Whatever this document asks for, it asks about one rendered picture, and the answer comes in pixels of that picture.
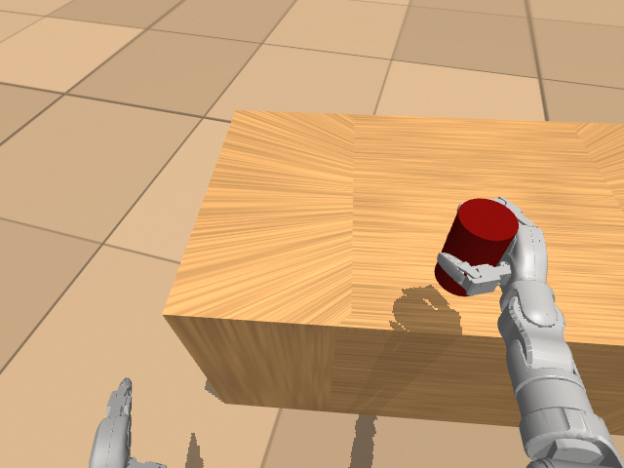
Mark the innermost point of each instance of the left robot hand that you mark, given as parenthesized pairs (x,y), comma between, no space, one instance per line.
(111,447)

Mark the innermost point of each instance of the right robot arm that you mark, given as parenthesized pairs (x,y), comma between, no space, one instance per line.
(558,428)

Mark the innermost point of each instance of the can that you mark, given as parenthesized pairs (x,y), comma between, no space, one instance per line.
(480,234)

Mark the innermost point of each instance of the right robot hand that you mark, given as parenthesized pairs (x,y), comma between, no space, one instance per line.
(525,259)

